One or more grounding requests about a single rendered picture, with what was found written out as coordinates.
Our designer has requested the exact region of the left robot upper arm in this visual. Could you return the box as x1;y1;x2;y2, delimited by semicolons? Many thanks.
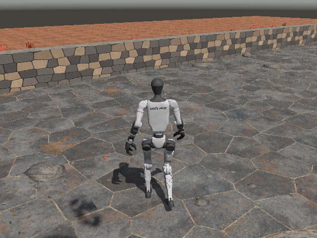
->
134;100;148;128

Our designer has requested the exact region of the robot right hand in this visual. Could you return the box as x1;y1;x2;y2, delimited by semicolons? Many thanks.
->
173;132;185;140

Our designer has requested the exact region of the right robot shin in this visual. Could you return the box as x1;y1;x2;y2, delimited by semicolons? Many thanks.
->
164;166;172;201

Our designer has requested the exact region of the robot right forearm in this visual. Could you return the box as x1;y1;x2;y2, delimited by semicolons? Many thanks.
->
177;119;184;133

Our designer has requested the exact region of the robot head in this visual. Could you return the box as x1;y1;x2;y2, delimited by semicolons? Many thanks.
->
150;78;166;102

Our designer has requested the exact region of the robot left hand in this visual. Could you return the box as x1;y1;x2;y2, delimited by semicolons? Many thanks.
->
125;142;137;155

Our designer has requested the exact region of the right robot upper arm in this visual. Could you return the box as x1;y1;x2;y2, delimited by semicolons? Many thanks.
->
168;99;182;126

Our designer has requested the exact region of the robot left forearm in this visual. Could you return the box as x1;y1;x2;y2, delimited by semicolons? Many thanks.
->
127;121;138;144

